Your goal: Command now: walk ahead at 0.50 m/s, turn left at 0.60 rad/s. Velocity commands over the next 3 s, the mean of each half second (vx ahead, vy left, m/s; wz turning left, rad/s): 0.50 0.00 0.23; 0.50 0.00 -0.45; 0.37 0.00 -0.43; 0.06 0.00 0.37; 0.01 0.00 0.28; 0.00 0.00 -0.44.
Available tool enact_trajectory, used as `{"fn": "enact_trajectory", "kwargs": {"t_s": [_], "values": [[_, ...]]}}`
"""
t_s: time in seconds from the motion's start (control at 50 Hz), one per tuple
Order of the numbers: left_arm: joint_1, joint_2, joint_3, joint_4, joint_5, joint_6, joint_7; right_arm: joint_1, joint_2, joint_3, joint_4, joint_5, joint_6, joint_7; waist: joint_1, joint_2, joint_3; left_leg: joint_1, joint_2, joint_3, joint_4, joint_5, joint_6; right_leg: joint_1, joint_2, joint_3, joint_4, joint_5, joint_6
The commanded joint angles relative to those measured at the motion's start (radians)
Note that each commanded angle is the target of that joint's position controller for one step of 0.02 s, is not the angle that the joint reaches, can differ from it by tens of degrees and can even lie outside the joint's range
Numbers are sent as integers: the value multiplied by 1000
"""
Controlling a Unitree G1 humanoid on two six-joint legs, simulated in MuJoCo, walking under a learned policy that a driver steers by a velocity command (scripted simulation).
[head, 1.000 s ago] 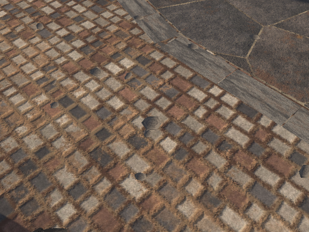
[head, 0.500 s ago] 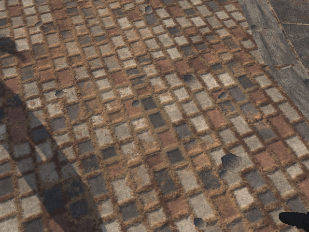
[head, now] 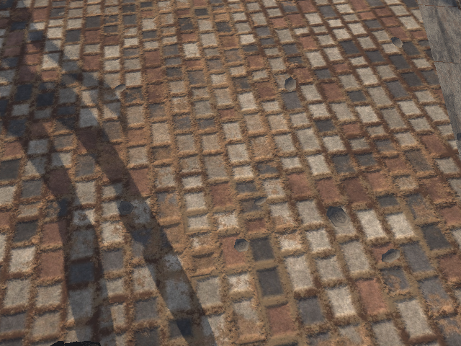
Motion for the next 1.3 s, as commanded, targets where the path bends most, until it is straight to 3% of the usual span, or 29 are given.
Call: {"fn": "enact_trajectory", "kwargs": {"t_s": [0.02, 0.06, 0.14, 0.24, 0.32, 0.36, 0.4, 0.42, 0.44, 0.46, 0.48, 0.5, 0.52, 0.56, 0.62, 0.7, 0.84, 0.88, 0.92, 0.94, 0.96, 0.98, 1.0, 1.02, 1.04, 1.06, 1.12, 1.22, 1.3], "values": [[118, 112, 37, -19, 6, 8, 11, -83, -135, -35, -109, -13, -14, -1, 95, -97, -31, -437, 126, 4, 143, 125, -20, 395, -324, 412, -297, -133, -150], [107, 95, 33, -5, 8, 2, 17, -73, -96, -32, -112, -1, -7, 9, 69, -144, -15, -372, 161, 25, 91, 164, -19, 320, -283, 281, -341, -25, -144], [150, 131, 45, 44, -2, -10, 12, -132, -30, -9, -132, -12, -5, 12, 70, -100, 7, -401, 161, 34, -72, 224, -29, 311, -292, 173, -397, 132, -194], [174, 168, 50, 82, -21, 5, 13, -274, -7, 12, -152, -17, -32, 42, 106, -86, 34, -323, 148, 118, -386, 447, -24, 319, -253, 23, -414, 228, -172], [255, 199, 54, 132, -39, 27, 13, -377, -23, 12, -187, -11, -42, 57, 123, -100, 61, -277, 126, 151, -513, 411, 5, 396, -299, 29, -388, 281, -157], [256, 218, 56, 146, -46, 41, 15, -342, -57, -3, -185, -16, -47, 59, 75, -118, 36, -176, 92, 169, -572, 349, 33, 426, -308, 36, -307, 457, -140], [242, 199, 43, 147, -43, 45, 20, -85, -139, -49, -105, -25, -48, 45, -69, -102, -126, 236, 65, 184, -618, 410, 79, 305, -231, -24, -4, 595, -85], [243, 124, 12, 113, -6, 38, 19, 99, -226, -73, -76, -40, -39, 25, -131, 39, -291, 554, 295, -60, -574, 446, 142, 72, -166, -55, 334, 232, -39], [351, 28, -15, 97, -17, 21, 15, 84, -269, -69, -81, -49, -36, 24, -47, 259, -418, 724, 500, -498, -717, 236, 275, -223, -10, 28, 626, -413, 5], [279, 151, 17, 110, -46, 13, 13, 63, -173, -48, -83, -42, -41, 27, -89, 137, -338, 635, 471, -482, -773, 137, 250, -311, -56, 127, 726, -397, 3], [210, 171, 28, 82, -60, 11, 12, 8, -134, -33, -72, -32, -48, 28, -68, 128, -190, 520, 434, -318, -793, 174, 215, -366, -98, 106, 723, -306, -5], [181, 156, 28, 83, -50, 13, 16, -50, -99, -23, -66, -31, -55, 31, -36, 79, -125, 404, 387, -211, -823, 244, 190, -336, -136, 95, 684, -220, -1], [179, 146, 32, 85, -37, 21, 19, -100, -71, -17, -62, -34, -62, 35, -3, 88, -76, 313, 351, -127, -859, 303, 177, -300, -159, 97, 639, -154, 5], [225, 106, 31, 103, -41, 50, 19, -148, -44, -16, -48, -45, -83, 37, 45, 93, -54, 208, 324, -18, -925, 393, 168, -208, -177, 104, 617, -79, 18], [189, 74, 30, 86, -37, 75, 21, -157, -58, -25, -13, -51, -102, 27, 62, 48, -1, 167, 322, 101, -972, 503, 171, -248, -177, 118, 557, 2, 38], [87, 54, 22, 50, -29, 70, 4, -140, -87, -34, 22, -51, -98, 12, 36, 26, 40, 196, 297, 234, -990, 538, 149, -270, -159, 96, 321, 201, 36], [-109, 50, 8, -52, -25, 66, -40, -45, -145, -54, 85, -20, -56, 0, -25, 3, 90, 399, 355, 334, -913, 695, 120, -306, -122, -19, 95, 147, -33], [-80, 76, 22, -67, -26, 70, -46, -59, -173, -61, 84, -13, -40, -5, 12, 38, 38, 438, 355, 362, -795, 1022, 97, -210, -62, -79, 90, 49, -71], [103, 140, 61, -36, -32, 77, -39, -83, -194, -65, 78, -6, -23, -12, 124, 58, -74, 403, 328, 389, -518, 1243, 64, 44, 21, -122, 67, -6, -124], [269, 203, 96, 5, -32, 84, -22, -87, -181, -56, 71, -7, -25, -15, 210, 21, -158, 246, 286, 400, -270, 1096, 24, 322, 31, -66, 3, 46, -166], [316, 321, 122, 17, -37, 90, -1, -2, -50, -18, 29, -53, -43, -6, 136, -238, -236, -182, 146, 379, 105, 272, -45, 681, -223, 384, -14, 36, -309], [309, 309, 108, -24, -30, 71, -9, -19, -39, 2, 4, -38, -85, 8, 131, -220, -405, -400, 0, 126, 306, -143, -58, 837, -374, 871, -208, -157, -454], [294, 230, 86, -20, -23, 57, -14, -158, -122, -20, -22, 6, -113, 21, 181, -114, -305, -502, 63, 46, 316, -61, -32, 780, -352, 764, -271, -154, -382], [247, 199, 78, -18, -25, 47, -13, -198, -115, -15, -40, 13, -127, 21, 149, -81, -182, -511, 107, 57, 237, 32, -12, 639, -312, 625, -273, -95, -342], [177, 165, 67, -28, -27, 43, -11, -192, -109, -16, -25, -11, -130, 13, 98, -21, -108, -455, 148, 61, 145, 94, -15, 489, -267, 512, -272, 14, -306], [129, 132, 57, -44, -19, 42, -6, -176, -121, -25, -15, -31, -122, 8, 61, -34, -75, -378, 172, 59, 76, 137, -24, 378, -231, 432, -287, 118, -291], [115, 139, 57, -60, -14, 39, 9, -151, -91, -23, -14, -46, -89, 10, 24, -55, -60, -287, 176, 83, -38, 193, -68, 231, -189, 339, -325, 276, -292], [175, 180, 70, -42, -24, 52, 38, -334, -34, 4, -63, -46, -82, 15, 83, -96, -7, -221, 104, 114, -427, 492, -107, 122, -99, 226, -304, 258, -217], [239, 178, 74, -15, -29, 81, 51, -385, -64, -5, -82, -35, -92, 32, 106, -131, -44, -135, 39, 102, -581, 579, -92, 184, -112, 282, -194, 299, -162]]}}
